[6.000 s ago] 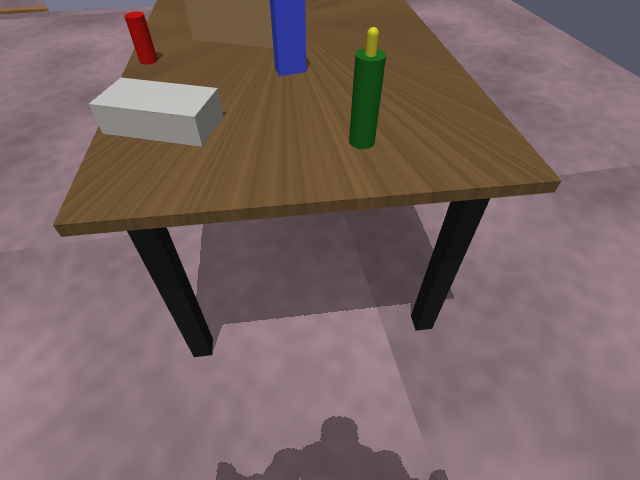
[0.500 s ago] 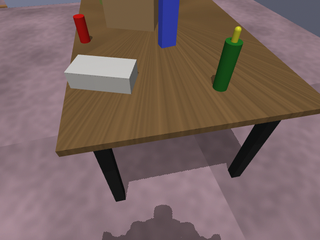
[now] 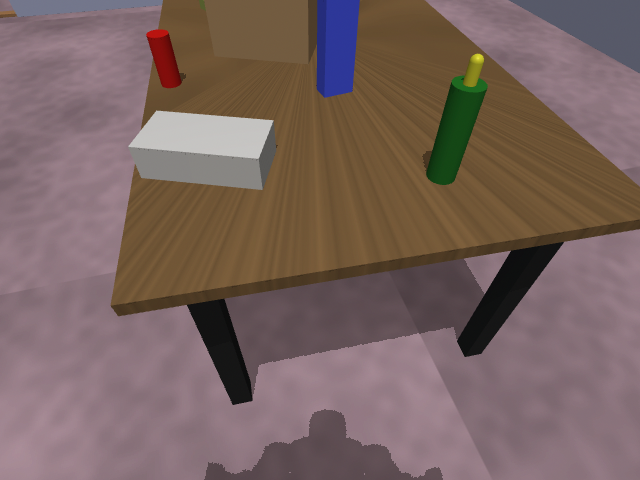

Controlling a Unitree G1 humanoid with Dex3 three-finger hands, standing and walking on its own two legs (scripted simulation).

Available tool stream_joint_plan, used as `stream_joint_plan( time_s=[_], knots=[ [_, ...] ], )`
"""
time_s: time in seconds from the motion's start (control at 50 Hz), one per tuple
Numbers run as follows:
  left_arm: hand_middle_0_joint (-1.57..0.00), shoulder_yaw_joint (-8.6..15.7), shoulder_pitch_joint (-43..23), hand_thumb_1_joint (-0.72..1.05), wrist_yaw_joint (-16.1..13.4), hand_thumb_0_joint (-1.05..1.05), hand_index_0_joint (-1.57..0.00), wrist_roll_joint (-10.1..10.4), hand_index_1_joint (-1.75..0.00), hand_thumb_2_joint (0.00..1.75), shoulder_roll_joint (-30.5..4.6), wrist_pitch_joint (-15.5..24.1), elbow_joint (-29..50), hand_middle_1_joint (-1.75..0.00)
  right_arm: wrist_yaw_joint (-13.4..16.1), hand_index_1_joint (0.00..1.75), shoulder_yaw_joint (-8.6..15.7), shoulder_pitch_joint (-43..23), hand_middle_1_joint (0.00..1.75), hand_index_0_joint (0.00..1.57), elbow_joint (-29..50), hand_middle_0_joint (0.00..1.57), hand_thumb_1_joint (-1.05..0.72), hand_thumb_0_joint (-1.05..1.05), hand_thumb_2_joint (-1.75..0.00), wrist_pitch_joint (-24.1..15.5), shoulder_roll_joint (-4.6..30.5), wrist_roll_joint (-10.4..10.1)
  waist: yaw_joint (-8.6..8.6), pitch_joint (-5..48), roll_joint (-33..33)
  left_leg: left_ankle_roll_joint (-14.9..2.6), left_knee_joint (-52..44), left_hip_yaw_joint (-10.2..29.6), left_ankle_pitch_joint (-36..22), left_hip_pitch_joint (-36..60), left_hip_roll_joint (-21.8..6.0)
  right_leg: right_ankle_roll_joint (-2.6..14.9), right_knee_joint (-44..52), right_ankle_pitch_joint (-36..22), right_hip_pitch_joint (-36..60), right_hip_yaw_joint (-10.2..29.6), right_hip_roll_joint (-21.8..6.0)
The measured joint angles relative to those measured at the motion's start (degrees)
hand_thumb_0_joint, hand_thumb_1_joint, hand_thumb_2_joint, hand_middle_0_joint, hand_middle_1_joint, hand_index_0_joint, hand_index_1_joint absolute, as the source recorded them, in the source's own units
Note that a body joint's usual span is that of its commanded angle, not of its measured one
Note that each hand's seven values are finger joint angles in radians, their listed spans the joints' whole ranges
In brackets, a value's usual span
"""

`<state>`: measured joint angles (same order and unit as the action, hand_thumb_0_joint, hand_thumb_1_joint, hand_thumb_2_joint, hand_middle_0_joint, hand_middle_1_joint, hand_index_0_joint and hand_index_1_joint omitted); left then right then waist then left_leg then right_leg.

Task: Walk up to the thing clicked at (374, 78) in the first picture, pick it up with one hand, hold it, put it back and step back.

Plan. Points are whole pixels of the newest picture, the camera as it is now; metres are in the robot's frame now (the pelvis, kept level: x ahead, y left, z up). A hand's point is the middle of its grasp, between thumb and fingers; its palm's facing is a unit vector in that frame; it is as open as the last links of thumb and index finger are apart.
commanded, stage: stand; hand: right
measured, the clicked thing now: (457, 122) +0.68 -0.23 +0.09
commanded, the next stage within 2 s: walk up in 0.40 s
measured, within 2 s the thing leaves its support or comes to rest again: neither
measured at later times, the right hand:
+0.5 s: hand out of the picture +0.05 -0.28 -0.15, palm faces -0.01 +0.92 -0.40, open 7.4 cm
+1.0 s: hand (612, 455) +0.20 -0.40 -0.14, palm faces -0.18 +0.86 -0.48, open 7.4 cm
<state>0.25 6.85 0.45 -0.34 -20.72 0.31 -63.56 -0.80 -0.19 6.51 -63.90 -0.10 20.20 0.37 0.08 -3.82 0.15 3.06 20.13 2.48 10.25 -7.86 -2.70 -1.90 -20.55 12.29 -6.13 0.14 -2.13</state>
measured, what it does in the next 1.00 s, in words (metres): steps to the right: right foot, then left foot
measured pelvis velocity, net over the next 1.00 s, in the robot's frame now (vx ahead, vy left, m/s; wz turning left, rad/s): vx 0.09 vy -0.13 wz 0.13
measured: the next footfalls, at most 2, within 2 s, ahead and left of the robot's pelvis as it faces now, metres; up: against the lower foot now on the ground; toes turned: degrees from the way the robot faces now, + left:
right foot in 0.68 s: +0.09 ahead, -0.24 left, +0.00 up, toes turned +1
left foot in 1.00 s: +0.18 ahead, -0.03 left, +0.00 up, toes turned +9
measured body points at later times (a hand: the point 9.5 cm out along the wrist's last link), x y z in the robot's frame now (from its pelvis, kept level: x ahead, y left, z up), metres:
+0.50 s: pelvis +0.00 -0.01 -0.01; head +0.01 +0.00 +0.44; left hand +0.07 +0.31 -0.14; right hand +0.05 -0.32 -0.12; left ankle +0.01 +0.15 -0.75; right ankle -0.02 -0.14 -0.72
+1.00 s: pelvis +0.09 -0.13 -0.03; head +0.11 -0.09 +0.42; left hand +0.06 +0.18 -0.17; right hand +0.21 -0.45 -0.11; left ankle +0.14 -0.04 -0.75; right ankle +0.05 -0.24 -0.75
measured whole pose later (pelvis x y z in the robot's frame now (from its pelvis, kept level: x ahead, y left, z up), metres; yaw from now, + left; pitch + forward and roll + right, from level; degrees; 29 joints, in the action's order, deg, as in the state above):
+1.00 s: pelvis +0.09 -0.13 -0.03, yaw +7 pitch -2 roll -1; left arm 4.0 19.0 2.6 -1.1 -22.7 -1.0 -49.7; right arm 0.3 3.1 15.4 -50.3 -3.4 22.7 0.9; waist -3.3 -6.1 3.3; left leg -3.2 38.4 -2.1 15.2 -21.6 0.2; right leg 1.6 -37.3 24.7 -10.2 -6.6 -0.2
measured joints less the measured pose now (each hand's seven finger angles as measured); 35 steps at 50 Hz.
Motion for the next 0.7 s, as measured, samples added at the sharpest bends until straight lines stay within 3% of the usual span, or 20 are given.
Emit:
stream_joint_plan(
  time_s=[0.4,0.44,0.48,0.54,0.6,0.66,0.68,0.7],
  knots=[
    [-0.21,0.03,0.26,0.9,-0.05,0.01,-0.2,-0.08,-0.3,0.9,-0.04,0.06,0.19,-0.3,-0.12,0.3,0.2,0.18,0.3,0.21,0.26,0.21,-0.91,0.01,-0.9,0.14,-0.11,0.03,0.11,0.24,0.35,0.02,0.08,0.04,-0.19,-0.02,-0.09,0.05,0.12,-0.29,0.07,-0.03,0.09],
    [-0.21,2.02,0.69,0.9,1.36,0.01,-0.2,-1.47,-0.3,0.9,-0.62,-1.44,2.49,-0.3,0.36,0.3,1.25,1.73,0.3,0.21,1.79,0.21,-0.91,0.01,-0.9,-0.81,-0.52,0.37,-0.06,0.35,1.12,-0.47,1.66,0.18,0.64,-1.29,0.2,1.34,-4.64,4.2,-2.44,-0.11,-0.08],
    [-0.21,4.14,1.01,0.9,2.51,0.01,-0.2,-2.74,-0.3,0.9,-2.31,-3.19,5.08,-0.3,1.23,0.3,2.37,4.23,0.3,0.21,3.45,0.21,-0.9,0.01,-0.9,-2.28,-1.13,0.75,-0.13,0.32,2.76,-0.83,3.15,0.54,1.57,-2.52,0.51,2.12,-16.48,10.41,-7.57,1.1,0.39],
    [-0.21,6.59,1.75,0.9,3.74,0.01,-0.2,-3.02,-0.3,0.9,-4.94,-4.68,8.45,-0.3,2.37,0.3,3.59,7.79,0.3,0.21,4.56,0.21,-0.9,0.01,-0.9,-2.97,-0.9,1.46,-0.44,-0.04,4.62,-1.09,4.42,1.32,2.63,-3.43,0.0,3.06,-28.69,12.37,-13.89,2.4,0.3],
    [-0.21,8.11,3.19,0.9,4.84,0.01,-0.2,-2.75,-0.3,0.9,-6.45,-5.07,10.88,-0.3,3.07,0.3,4.67,10.21,0.3,0.21,5.6,0.21,-0.9,0.01,-0.9,-2.69,0.94,2.35,-0.71,-0.81,5.08,-0.39,6.93,1.81,4.49,-4.07,-1.31,3.25,-28.9,13.86,-16.24,3.75,-1.27],
    [-0.2,8.78,4.69,0.9,5.54,0.01,-0.2,-2.77,-0.3,0.9,-6.97,-5.18,12.56,-0.3,3.45,0.3,5.58,11.64,0.3,0.21,6.94,0.21,-0.9,0.01,-0.9,-2.23,3.39,2.79,-0.7,-1.54,4.45,0.26,11.39,2.69,7.67,-5.2,-3.04,3.66,-22.91,12.84,-15.09,3.92,-2.7],
    [-0.2,8.87,5.27,0.9,5.55,0.01,-0.2,-2.78,-0.3,0.9,-6.93,-4.81,13.01,-0.3,3.61,0.3,5.8,11.87,0.3,0.21,7.25,0.21,-0.9,0.01,-0.9,-1.88,4.26,2.88,-0.87,-1.65,3.82,-0.29,14.17,3.21,9.56,-6.11,-3.9,2.94,-20.32,9.35,-14.11,3.17,-2.6],
    [-0.2,8.89,5.63,0.9,5.38,0.01,-0.2,-2.97,-0.3,0.9,-6.3,-4.27,13.29,-0.3,3.96,0.3,6.07,11.8,0.3,0.21,7.35,0.21,-0.9,0.01,-0.9,-1.39,5.28,2.9,-0.81,-2.15,2.02,-2.22,18.47,4.77,12.4,-7.59,-5.12,1.49,-20.82,7.37,-13.7,1.64,-1.35]
  ],
)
